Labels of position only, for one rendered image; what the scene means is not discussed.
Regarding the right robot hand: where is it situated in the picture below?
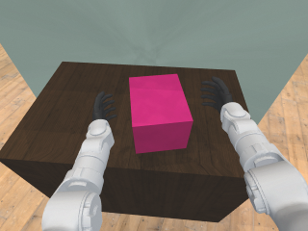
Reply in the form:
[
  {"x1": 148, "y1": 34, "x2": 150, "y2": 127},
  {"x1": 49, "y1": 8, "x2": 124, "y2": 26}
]
[{"x1": 200, "y1": 76, "x2": 234, "y2": 114}]

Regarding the robot right forearm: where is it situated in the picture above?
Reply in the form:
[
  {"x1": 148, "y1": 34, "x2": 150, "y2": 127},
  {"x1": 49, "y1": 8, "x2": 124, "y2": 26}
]
[{"x1": 220, "y1": 102, "x2": 308, "y2": 194}]

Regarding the left robot upper arm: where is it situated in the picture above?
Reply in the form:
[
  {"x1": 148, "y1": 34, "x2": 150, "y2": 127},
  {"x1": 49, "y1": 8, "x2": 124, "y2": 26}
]
[{"x1": 42, "y1": 190, "x2": 103, "y2": 231}]

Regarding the robot left forearm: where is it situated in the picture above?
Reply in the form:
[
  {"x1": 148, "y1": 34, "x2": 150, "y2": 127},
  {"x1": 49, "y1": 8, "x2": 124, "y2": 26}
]
[{"x1": 41, "y1": 119, "x2": 115, "y2": 229}]

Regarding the right robot upper arm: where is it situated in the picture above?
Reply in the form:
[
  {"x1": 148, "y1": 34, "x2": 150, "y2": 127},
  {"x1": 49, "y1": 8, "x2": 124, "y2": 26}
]
[{"x1": 244, "y1": 160, "x2": 308, "y2": 231}]

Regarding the carton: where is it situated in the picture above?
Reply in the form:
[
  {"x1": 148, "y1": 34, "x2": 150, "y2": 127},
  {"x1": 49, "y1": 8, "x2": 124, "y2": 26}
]
[{"x1": 129, "y1": 73, "x2": 193, "y2": 154}]

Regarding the pedestal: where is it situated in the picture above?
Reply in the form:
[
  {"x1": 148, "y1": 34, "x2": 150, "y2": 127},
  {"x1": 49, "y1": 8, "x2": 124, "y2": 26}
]
[{"x1": 0, "y1": 62, "x2": 251, "y2": 223}]

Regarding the left robot hand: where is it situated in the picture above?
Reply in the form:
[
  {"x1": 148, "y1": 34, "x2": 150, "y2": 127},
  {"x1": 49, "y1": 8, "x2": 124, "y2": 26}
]
[{"x1": 92, "y1": 90, "x2": 117, "y2": 121}]

